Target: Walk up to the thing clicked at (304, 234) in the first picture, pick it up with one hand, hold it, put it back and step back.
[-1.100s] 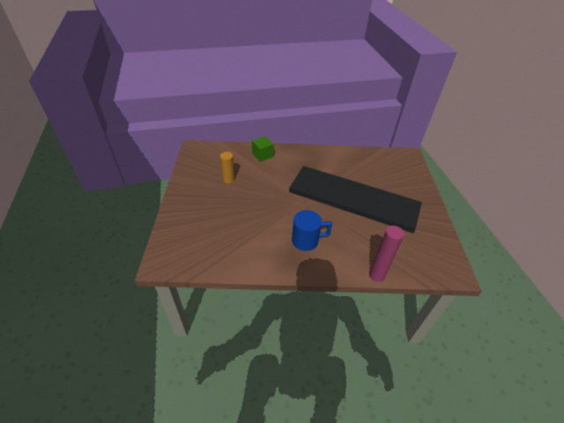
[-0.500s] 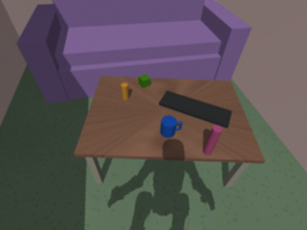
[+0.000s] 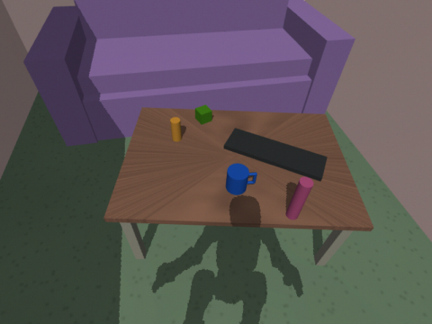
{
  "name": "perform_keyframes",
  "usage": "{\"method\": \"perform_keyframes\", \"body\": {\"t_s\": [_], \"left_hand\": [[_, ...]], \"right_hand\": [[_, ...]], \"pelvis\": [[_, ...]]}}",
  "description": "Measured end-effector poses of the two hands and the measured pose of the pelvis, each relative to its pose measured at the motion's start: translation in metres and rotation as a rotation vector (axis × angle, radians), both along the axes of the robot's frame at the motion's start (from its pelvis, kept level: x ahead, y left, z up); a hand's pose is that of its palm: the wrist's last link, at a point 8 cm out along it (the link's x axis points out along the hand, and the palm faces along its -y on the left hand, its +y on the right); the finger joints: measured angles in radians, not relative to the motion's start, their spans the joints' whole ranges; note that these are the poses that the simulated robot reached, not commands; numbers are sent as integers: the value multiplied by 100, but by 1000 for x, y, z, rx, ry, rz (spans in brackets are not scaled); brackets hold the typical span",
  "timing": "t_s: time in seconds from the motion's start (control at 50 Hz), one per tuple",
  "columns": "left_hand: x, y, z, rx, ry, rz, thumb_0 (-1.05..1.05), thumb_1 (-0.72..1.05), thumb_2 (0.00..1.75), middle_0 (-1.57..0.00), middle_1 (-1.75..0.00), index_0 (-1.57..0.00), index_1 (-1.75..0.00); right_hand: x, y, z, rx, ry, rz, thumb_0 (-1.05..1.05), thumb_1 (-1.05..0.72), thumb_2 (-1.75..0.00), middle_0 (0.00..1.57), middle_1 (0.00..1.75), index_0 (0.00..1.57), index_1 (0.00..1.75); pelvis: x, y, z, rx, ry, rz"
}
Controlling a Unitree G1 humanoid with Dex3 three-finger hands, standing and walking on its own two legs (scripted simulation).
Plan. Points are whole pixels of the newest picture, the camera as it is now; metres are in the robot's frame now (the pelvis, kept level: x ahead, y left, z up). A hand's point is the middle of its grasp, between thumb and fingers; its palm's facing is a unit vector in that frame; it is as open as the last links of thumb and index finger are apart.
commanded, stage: stand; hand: left
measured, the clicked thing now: (241, 179) +0.71 -0.10 -0.32
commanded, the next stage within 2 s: walk up in 0.02 s
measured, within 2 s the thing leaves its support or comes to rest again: neither
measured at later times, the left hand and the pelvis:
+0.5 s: hand out of the picture +0.13 +0.12 -0.17, palm faces -0.07 -0.94 -0.33, open 7.4 cm; pelvis +0.06 -0.15 -0.03, yaw -3 degrees
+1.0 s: hand (212, 289) +0.26 +0.00 -0.18, palm faces -0.11 -0.94 -0.33, open 7.4 cm; pelvis +0.17 -0.27 -0.03, yaw -4 degrees
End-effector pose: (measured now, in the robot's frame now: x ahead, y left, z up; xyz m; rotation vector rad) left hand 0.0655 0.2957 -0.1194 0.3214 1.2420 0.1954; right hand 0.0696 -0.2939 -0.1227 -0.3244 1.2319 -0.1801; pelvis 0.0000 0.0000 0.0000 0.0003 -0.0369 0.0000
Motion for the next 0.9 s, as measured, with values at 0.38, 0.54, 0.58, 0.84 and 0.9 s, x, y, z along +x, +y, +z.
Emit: {"method": "perform_keyframes", "body": {"t_s": [0.38, 0.54, 0.58, 0.84, 0.9], "left_hand": [[56, -71, -14, 30, -3, -74, 1, 91, 90, -20, -30, -20, -30], [66, -147, -12, -34, -39, -54, 1, 91, 89, -21, -30, -20, -30], [71, -155, -12, -41, -43, -48, 1, 90, 89, -21, -30, -20, -30], [149, -198, -31, -63, -44, -103, 1, 91, 89, -20, -30, -20, -30], [169, -211, -26, -49, -59, -104, 1, 91, 89, -20, -30, -20, -30]], "right_hand": [[-43, -182, 4, -233, 46, -116, 1, -90, -90, 20, 30, 21, 30], [27, -211, 5, -182, -25, -61, 1, -90, -90, 20, 29, 21, 30], [43, -210, 10, -166, -45, -29, 1, -90, -90, 20, 30, 21, 30], [73, -252, 39, -234, -80, -71, 0, -89, -90, 21, 30, 21, 30], [76, -274, 45, -242, -62, -72, 0, -89, -90, 20, 30, 21, 30]], "pelvis": [[37, -112, -37, 21, -18, -71], [64, -155, -27, -6, -15, -59], [73, -164, -23, -9, -8, -54], [139, -215, -23, 11, -22, -62], [151, -234, -20, 6, -26, -62]]}}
